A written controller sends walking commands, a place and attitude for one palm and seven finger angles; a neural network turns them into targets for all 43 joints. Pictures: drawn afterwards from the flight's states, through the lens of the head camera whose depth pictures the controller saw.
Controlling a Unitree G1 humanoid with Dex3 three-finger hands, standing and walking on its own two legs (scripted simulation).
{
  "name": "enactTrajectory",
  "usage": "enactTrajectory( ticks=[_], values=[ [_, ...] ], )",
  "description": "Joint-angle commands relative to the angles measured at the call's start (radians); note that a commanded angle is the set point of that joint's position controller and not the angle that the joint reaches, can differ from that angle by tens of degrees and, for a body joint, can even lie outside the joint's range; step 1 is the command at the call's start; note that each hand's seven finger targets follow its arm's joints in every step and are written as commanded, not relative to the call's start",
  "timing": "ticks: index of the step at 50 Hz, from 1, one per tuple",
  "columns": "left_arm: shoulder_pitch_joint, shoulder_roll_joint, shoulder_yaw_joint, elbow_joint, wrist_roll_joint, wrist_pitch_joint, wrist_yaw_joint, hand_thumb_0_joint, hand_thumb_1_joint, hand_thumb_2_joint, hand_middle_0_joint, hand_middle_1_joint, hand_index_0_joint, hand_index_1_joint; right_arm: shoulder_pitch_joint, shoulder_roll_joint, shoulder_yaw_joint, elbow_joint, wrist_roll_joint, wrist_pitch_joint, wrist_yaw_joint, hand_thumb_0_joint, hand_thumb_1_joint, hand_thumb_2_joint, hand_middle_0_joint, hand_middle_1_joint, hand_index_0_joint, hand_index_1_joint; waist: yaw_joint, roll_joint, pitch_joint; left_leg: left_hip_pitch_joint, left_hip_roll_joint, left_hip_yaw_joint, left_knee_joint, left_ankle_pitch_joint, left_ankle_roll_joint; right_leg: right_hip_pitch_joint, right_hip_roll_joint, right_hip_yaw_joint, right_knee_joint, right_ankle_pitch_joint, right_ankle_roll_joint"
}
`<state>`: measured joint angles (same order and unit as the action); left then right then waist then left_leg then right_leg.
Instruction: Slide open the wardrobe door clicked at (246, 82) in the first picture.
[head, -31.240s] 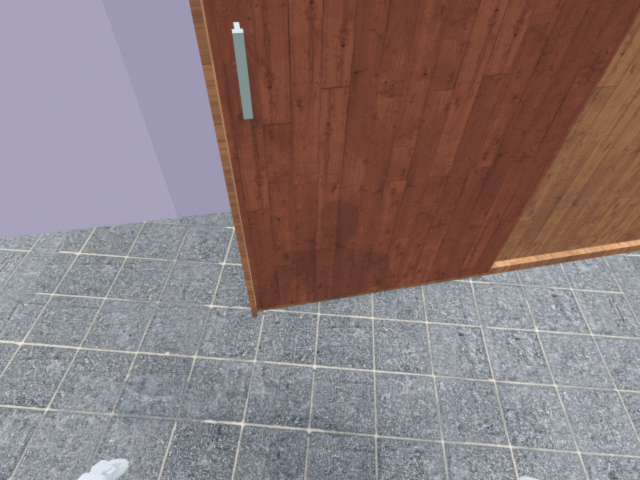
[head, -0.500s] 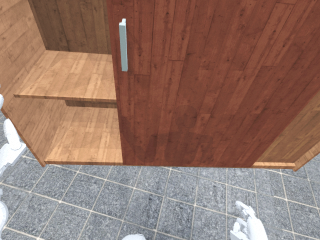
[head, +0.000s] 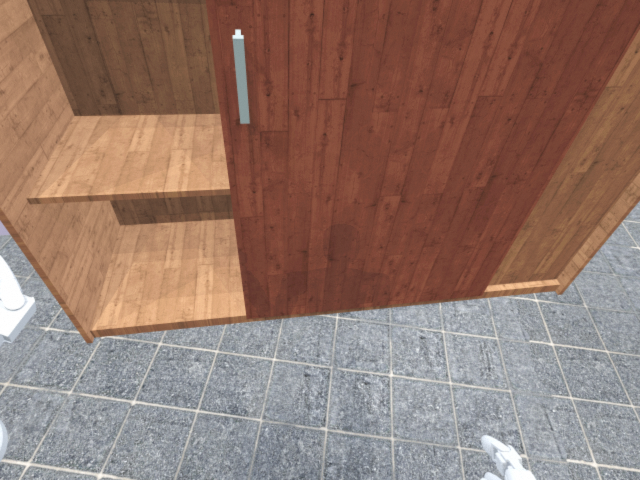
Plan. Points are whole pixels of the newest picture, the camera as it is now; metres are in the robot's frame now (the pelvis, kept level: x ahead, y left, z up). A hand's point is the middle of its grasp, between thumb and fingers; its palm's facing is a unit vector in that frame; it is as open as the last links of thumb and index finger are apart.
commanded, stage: stop stepping back and stand still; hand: left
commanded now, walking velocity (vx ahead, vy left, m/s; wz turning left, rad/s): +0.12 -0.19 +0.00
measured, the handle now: (241, 77) +0.76 +0.19 +0.17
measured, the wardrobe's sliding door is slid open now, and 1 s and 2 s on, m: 0.52 0.52 0.52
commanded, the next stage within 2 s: let the arm hang, fingers relaxed in 1.02 s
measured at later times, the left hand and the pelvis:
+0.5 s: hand (37, 323) +0.21 +0.27 +0.17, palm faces +0.50 -0.80 -0.32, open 7.4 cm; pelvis +0.01 +0.01 +0.02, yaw +2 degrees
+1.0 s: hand (41, 283) +0.25 +0.28 +0.18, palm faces +0.41 -0.81 -0.41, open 7.4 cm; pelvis +0.04 +0.03 +0.03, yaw +0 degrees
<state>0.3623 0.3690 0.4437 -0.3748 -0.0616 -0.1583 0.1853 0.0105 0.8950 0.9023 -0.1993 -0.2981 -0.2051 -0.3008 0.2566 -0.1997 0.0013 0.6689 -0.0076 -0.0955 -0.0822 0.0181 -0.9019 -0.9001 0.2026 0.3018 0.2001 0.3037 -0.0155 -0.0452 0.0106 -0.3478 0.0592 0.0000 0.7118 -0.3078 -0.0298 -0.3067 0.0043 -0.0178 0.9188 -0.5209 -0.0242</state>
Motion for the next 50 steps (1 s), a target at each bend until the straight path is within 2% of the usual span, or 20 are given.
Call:
enactTrajectory(
  ticks=[1, 3, 5, 6, 7, 8, 10, 13, 17, 19, 21, 23, 24, 27, 28, 31, 33, 35, 43, 50],
  values=[
    [0.051, 0.261, 0.096, -0.516, 0.005, -0.115, -0.026, 0.0, 0.9, 0.9, -0.2, -0.3, -0.2, -0.3, -0.139, -0.135, -0.046, -0.207, -0.003, -0.096, 0.031, 0.0, -0.9, -0.9, 0.2, 0.3, 0.2, 0.3, 0.009, 0.256, -0.064, -0.018, 0.244, -0.352, -0.481, -0.289, 0.211, -0.038, -0.021, 0.022, -0.012, 0.056, 0.013],
    [0.18, 0.299, 0.158, -0.529, 0.005, -0.116, -0.016, 0.0, 0.9, 0.9, -0.2, -0.3, -0.2, -0.3, -0.155, -0.138, -0.045, -0.208, 0.0, -0.09, 0.038, 0.0, -0.9, -0.9, 0.2, 0.3, 0.2, 0.3, 0.033, 0.385, -0.104, -0.194, 0.164, -0.121, -0.444, -0.396, 0.134, 0.236, 0.028, -0.084, -0.184, 0.129, 0.006],
    [0.265, 0.281, 0.169, -0.464, 0.023, -0.11, -0.006, 0.0, 0.9, 0.9, -0.2, -0.3, -0.2, -0.3, -0.142, -0.119, -0.047, -0.216, -0.004, -0.069, 0.044, 0.0, -0.9, -0.9, 0.2, 0.3, 0.2, 0.3, 0.043, 0.299, -0.114, -0.341, 0.086, -0.014, -0.219, -0.413, 0.082, 0.402, 0.029, -0.059, -0.32, 0.06, -0.02],
    [0.259, 0.288, 0.185, -0.417, 0.03, -0.102, -0.003, 0.0, 0.9, 0.9, -0.2, -0.3, -0.2, -0.3, -0.137, -0.105, -0.054, -0.21, -0.003, -0.055, 0.043, 0.0, -0.9, -0.9, 0.2, 0.3, 0.2, 0.3, 0.048, 0.066, -0.079, -0.385, 0.001, 0.068, 0.081, -0.357, 0.053, 0.33, -0.09, 0.155, -0.507, -0.082, -0.078],
    [0.225, 0.303, 0.198, -0.38, 0.024, -0.094, 0.0, 0.0, 0.9, 0.9, -0.2, -0.3, -0.2, -0.3, -0.143, -0.097, -0.064, -0.214, 0.002, -0.049, 0.038, 0.0, -0.9, -0.9, 0.2, 0.3, 0.2, 0.3, 0.039, -0.196, -0.06, -0.446, -0.064, 0.063, 0.393, -0.292, 0.03, 0.236, -0.316, 0.594, -0.715, -0.271, -0.187],
    [0.195, 0.274, 0.196, -0.309, 0.009, -0.1, 0.002, 0.0, 0.9, 0.9, -0.2, -0.3, -0.2, -0.3, -0.127, -0.113, -0.059, -0.196, -0.001, -0.056, 0.027, 0.0, -0.9, -0.9, 0.2, 0.3, 0.2, 0.3, 0.012, -0.117, -0.003, -0.442, -0.037, -0.014, 0.517, -0.222, 0.029, 0.166, -0.364, 0.629, -0.747, -0.117, -0.208],
    [0.181, 0.278, 0.21, -0.211, 0.013, -0.118, 0.003, 0.0, 0.9, 0.9, -0.2, -0.3, -0.2, -0.3, -0.076, -0.096, -0.048, -0.141, -0.006, -0.067, 0.028, 0.0, -0.9, -0.9, 0.2, 0.3, 0.2, 0.3, -0.013, -0.013, -0.042, -0.374, 0.013, -0.048, 0.509, -0.129, 0.024, 0.111, -0.323, 0.511, -0.705, -0.105, -0.199],
    [0.126, 0.208, 0.126, -0.092, 0.009, -0.115, -0.018, 0.0, 0.9, 0.9, -0.2, -0.3, -0.2, -0.3, -0.101, -0.106, -0.038, -0.127, 0.006, -0.049, 0.016, 0.0, -0.9, -0.9, 0.2, 0.3, 0.2, 0.3, -0.012, -0.058, 0.039, -0.231, 0.022, 0.004, 0.353, -0.034, 0.022, -0.041, -0.249, 0.273, -0.715, -0.037, -0.13],
    [-0.012, 0.155, 0.009, -0.09, 0.027, -0.114, -0.017, 0.0, 0.9, 0.9, -0.2, -0.3, -0.2, -0.3, -0.131, -0.117, -0.034, -0.137, 0.0, -0.092, -0.001, 0.0, -0.9, -0.9, 0.2, 0.3, 0.2, 0.3, 0.014, -0.146, 0.021, 0.006, -0.017, 0.08, 0.016, -0.038, 0.05, -0.055, -0.21, 0.158, -0.703, -0.001, -0.09],
    [-0.062, 0.155, -0.022, -0.178, 0.034, -0.118, -0.009, 0.0, 0.9, 0.9, -0.2, -0.3, -0.2, -0.3, -0.139, -0.124, -0.038, -0.143, -0.01, -0.115, -0.012, 0.0, -0.9, -0.9, 0.2, 0.3, 0.2, 0.3, 0.019, -0.071, -0.003, 0.129, -0.038, 0.099, -0.141, -0.002, 0.062, -0.045, -0.197, 0.146, -0.671, -0.01, -0.079],
    [-0.085, 0.175, -0.019, -0.297, 0.036, -0.125, -0.008, 0.0, 0.9, 0.9, -0.2, -0.3, -0.2, -0.3, -0.125, -0.147, -0.052, -0.159, -0.011, -0.124, -0.009, 0.0, -0.9, -0.9, 0.2, 0.3, 0.2, 0.3, 0.016, 0.038, -0.011, 0.201, -0.001, 0.016, -0.27, -0.011, 0.078, -0.048, -0.16, 0.135, -0.566, 0.033, -0.044],
    [-0.092, 0.258, 0.061, -0.436, 0.042, -0.144, 0.007, 0.0, 0.9, 0.9, -0.2, -0.3, -0.2, -0.3, -0.136, -0.174, -0.059, -0.189, -0.008, -0.121, -0.006, 0.0, -0.9, -0.9, 0.2, 0.3, 0.2, 0.3, 0.035, 0.293, -0.032, 0.226, 0.178, -0.252, -0.401, 0.028, 0.145, -0.086, -0.047, 0.052, -0.36, 0.15, 0.02],
    [-0.065, 0.262, 0.079, -0.466, 0.049, -0.152, 0.011, 0.0, 0.9, 0.9, -0.2, -0.3, -0.2, -0.3, -0.138, -0.158, -0.054, -0.198, -0.007, -0.121, 0.003, 0.0, -0.9, -0.9, 0.2, 0.3, 0.2, 0.3, 0.056, 0.313, -0.056, 0.195, 0.202, -0.268, -0.412, 0.132, 0.152, -0.041, -0.022, 0.01, -0.313, 0.213, 0.032],
    [0.075, 0.264, 0.132, -0.391, 0.044, -0.135, 0.004, 0.0, 0.9, 0.9, -0.2, -0.3, -0.2, -0.3, -0.144, -0.122, -0.034, -0.193, -0.005, -0.11, 0.01, 0.0, -0.9, -0.9, 0.2, 0.3, 0.2, 0.3, 0.043, 0.334, -0.005, -0.073, 0.135, -0.136, -0.463, -0.164, 0.113, 0.171, -0.023, -0.007, -0.393, 0.222, 0.029],
    [0.085, 0.27, 0.152, -0.392, 0.04, -0.139, 0.005, 0.0, 0.9, 0.9, -0.2, -0.3, -0.2, -0.3, -0.135, -0.123, -0.039, -0.195, -0.003, -0.111, 0.011, 0.0, -0.9, -0.9, 0.2, 0.3, 0.2, 0.3, 0.039, 0.312, -0.015, -0.073, 0.103, -0.087, -0.421, -0.137, 0.098, 0.192, -0.027, 0.006, -0.44, 0.256, 0.025],
    [0.169, 0.207, 0.125, -0.269, 0.016, -0.123, -0.001, 0.0, 0.9, 0.9, -0.2, -0.3, -0.2, -0.3, -0.103, -0.121, -0.049, -0.192, 0.009, -0.099, 0.023, 0.0, -0.9, -0.9, 0.2, 0.3, 0.2, 0.3, 0.021, 0.064, -0.109, 0.028, 0.021, 0.004, -0.219, 0.113, 0.05, 0.198, -0.093, 0.144, -0.532, 0.46, -0.007],
    [0.201, 0.165, 0.092, -0.194, 0.002, -0.106, -0.008, 0.0, 0.9, 0.9, -0.2, -0.3, -0.2, -0.3, -0.093, -0.126, -0.053, -0.188, 0.012, -0.092, 0.026, 0.0, -0.9, -0.9, 0.2, 0.3, 0.2, 0.3, 0.007, 0.008, -0.136, 0.093, 0.015, 0.012, -0.169, 0.187, 0.037, 0.169, -0.137, 0.184, -0.543, 0.579, -0.023],
    [0.174, 0.167, 0.071, -0.18, 0.003, -0.093, -0.012, 0.0, 0.9, 0.9, -0.2, -0.3, -0.2, -0.3, -0.101, -0.134, -0.049, -0.184, 0.014, -0.083, 0.024, 0.0, -0.9, -0.9, 0.2, 0.3, 0.2, 0.3, 0.006, -0.003, -0.158, 0.131, 0.033, 0.007, -0.196, 0.275, 0.04, 0.179, -0.117, 0.135, -0.507, 0.668, -0.004],
    [0.036, 0.239, 0.071, -0.327, 0.015, -0.086, -0.012, 0.0, 0.9, 0.9, -0.2, -0.3, -0.2, -0.3, -0.156, -0.129, -0.03, -0.206, 0.012, -0.068, -0.002, 0.0, -0.9, -0.9, 0.2, 0.3, 0.2, 0.3, 0.025, 0.077, -0.134, 0.152, 0.05, -0.007, -0.271, 0.373, 0.055, 0.184, -0.066, 0.054, -0.488, 0.613, 0.027],
    [0.171, 0.236, 0.113, -0.36, 0.01, -0.107, 0.002, 0.0, 0.9, 0.9, -0.2, -0.3, -0.2, -0.3, -0.138, -0.12, -0.031, -0.216, 0.006, -0.07, 0.007, 0.0, -0.9, -0.9, 0.2, 0.3, 0.2, 0.3, 0.031, 0.193, -0.141, 0.11, 0.042, -0.009, -0.3, 0.325, 0.047, 0.221, -0.05, 0.042, -0.497, 0.551, 0.018]
  ],
)
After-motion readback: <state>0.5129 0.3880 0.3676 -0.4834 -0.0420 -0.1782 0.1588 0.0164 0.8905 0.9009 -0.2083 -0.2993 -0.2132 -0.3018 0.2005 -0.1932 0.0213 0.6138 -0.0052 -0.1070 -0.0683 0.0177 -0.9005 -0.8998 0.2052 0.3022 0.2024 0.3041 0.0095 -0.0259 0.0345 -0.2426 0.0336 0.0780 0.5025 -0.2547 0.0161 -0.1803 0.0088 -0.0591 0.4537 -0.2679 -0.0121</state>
